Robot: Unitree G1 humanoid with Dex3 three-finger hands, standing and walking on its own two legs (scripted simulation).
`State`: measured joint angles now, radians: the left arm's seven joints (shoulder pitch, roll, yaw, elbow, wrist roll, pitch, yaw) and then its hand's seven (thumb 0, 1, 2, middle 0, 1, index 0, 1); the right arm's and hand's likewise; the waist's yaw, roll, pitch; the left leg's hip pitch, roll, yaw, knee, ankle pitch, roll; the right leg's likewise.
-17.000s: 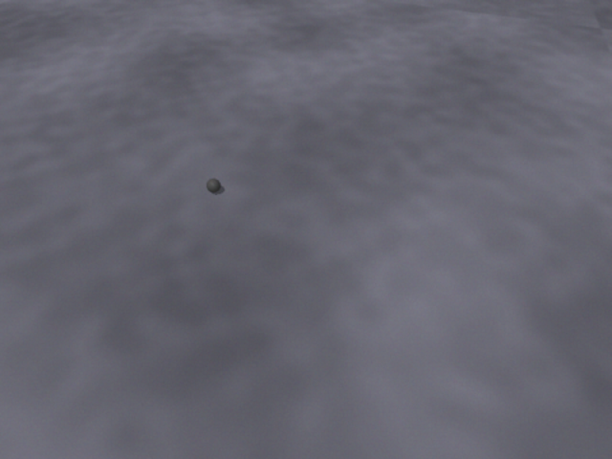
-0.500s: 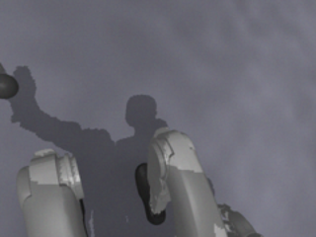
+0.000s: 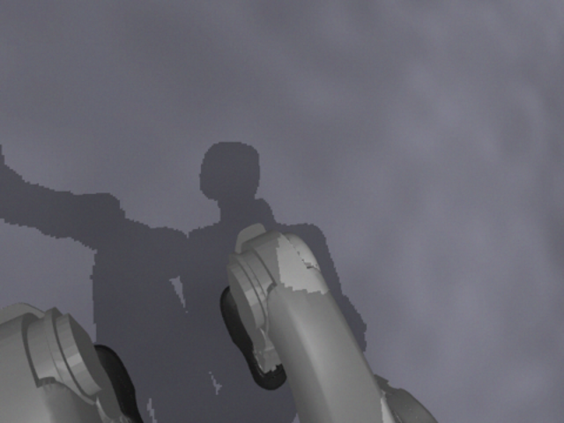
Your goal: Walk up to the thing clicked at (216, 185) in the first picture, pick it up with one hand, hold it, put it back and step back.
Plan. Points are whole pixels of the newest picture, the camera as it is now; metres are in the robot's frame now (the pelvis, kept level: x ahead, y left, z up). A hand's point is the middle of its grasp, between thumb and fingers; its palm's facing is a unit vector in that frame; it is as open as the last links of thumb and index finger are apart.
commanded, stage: rest palm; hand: left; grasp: from above
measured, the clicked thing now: out of the picture +0.48 +0.31 -0.28
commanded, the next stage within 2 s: close in 0.84 s
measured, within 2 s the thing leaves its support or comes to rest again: neither
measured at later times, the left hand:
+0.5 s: hand out of the picture +0.46 +0.32 -0.23, palm faces -0.43 -0.11 -0.89, open 14.0 cm
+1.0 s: hand out of the picture +0.46 +0.32 -0.24, palm faces -0.45 -0.15 -0.88, open 13.6 cm
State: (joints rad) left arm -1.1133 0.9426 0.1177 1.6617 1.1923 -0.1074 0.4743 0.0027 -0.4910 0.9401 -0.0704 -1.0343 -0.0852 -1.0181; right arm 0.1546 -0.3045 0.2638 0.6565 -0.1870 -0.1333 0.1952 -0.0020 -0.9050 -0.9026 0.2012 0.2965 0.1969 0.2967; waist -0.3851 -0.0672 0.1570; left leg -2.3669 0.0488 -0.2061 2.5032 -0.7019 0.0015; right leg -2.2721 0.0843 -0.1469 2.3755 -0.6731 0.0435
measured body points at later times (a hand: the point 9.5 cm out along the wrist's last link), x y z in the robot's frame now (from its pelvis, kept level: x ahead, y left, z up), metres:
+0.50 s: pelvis +0.00 +0.01 +0.00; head +0.27 +0.13 +0.33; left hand +0.48 +0.32 -0.18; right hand +0.05 -0.25 -0.06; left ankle +0.07 +0.13 -0.28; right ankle +0.10 -0.11 -0.27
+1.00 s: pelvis +0.00 +0.00 +0.00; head +0.29 +0.11 +0.33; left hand +0.48 +0.32 -0.19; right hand +0.02 -0.25 -0.06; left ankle +0.07 +0.13 -0.28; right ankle +0.10 -0.11 -0.28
